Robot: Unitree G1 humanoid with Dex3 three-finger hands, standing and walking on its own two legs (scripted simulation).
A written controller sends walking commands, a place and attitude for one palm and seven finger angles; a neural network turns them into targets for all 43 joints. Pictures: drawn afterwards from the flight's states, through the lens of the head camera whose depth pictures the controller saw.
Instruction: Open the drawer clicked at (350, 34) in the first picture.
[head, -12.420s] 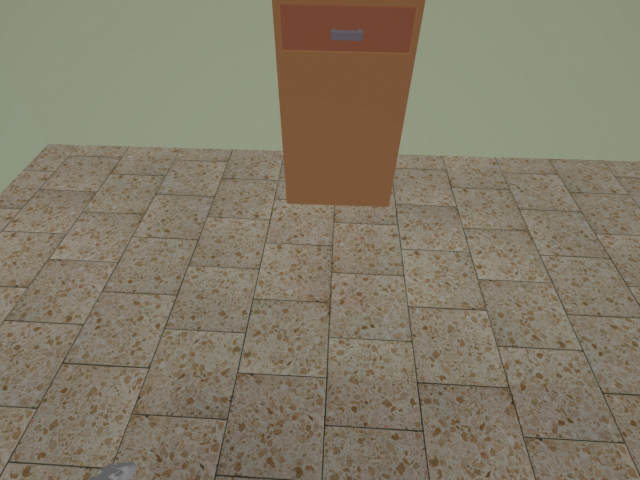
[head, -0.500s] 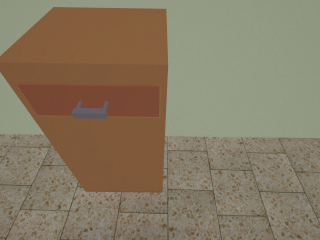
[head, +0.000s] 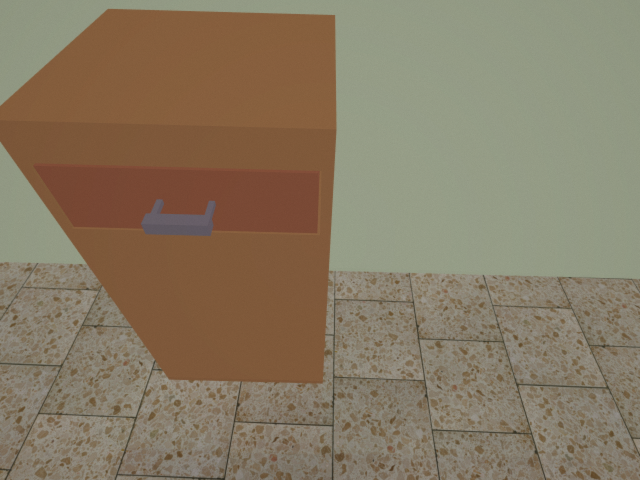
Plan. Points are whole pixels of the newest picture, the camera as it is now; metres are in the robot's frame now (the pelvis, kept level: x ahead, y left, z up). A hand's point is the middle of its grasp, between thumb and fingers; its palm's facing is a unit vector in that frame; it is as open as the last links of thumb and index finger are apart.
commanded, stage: look again from close up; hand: left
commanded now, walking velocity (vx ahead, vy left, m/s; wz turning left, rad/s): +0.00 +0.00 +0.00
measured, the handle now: (181, 215) +0.49 +0.27 +0.02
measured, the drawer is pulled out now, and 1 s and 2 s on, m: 0.00 0.00 0.00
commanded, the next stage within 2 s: raise the hand with hooked fingers in 0.22 s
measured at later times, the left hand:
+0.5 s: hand (146, 478) +0.13 +0.22 -0.06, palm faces +0.00 -0.78 -0.63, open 7.4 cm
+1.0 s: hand (125, 410) +0.19 +0.24 +0.01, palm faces +0.19 -0.09 -0.98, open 10.1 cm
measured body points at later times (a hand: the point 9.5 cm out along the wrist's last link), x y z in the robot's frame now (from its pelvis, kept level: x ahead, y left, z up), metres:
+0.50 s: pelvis -0.02 +0.01 -0.01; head -0.01 -0.02 +0.44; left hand +0.13 +0.26 -0.02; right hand +0.09 -0.23 -0.14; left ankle -0.01 +0.16 -0.74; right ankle -0.04 -0.10 -0.74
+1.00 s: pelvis -0.04 +0.00 -0.04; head -0.04 -0.03 +0.41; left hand +0.17 +0.24 +0.07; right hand +0.20 -0.18 -0.12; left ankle -0.01 +0.16 -0.74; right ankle -0.04 -0.10 -0.74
